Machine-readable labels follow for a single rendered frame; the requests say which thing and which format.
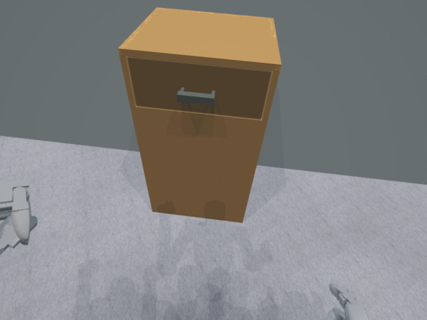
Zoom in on right robot hand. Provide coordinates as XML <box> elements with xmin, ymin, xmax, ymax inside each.
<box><xmin>326</xmin><ymin>283</ymin><xmax>370</xmax><ymax>320</ymax></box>

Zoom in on cabinet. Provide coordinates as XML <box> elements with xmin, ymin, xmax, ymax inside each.
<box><xmin>118</xmin><ymin>7</ymin><xmax>282</xmax><ymax>223</ymax></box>

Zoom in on handle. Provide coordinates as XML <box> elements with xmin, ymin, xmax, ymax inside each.
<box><xmin>177</xmin><ymin>87</ymin><xmax>215</xmax><ymax>105</ymax></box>

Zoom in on left robot hand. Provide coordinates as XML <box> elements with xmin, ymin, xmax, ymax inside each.
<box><xmin>0</xmin><ymin>179</ymin><xmax>37</xmax><ymax>254</ymax></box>

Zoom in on drawer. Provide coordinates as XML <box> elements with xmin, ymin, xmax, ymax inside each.
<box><xmin>127</xmin><ymin>56</ymin><xmax>272</xmax><ymax>119</ymax></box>

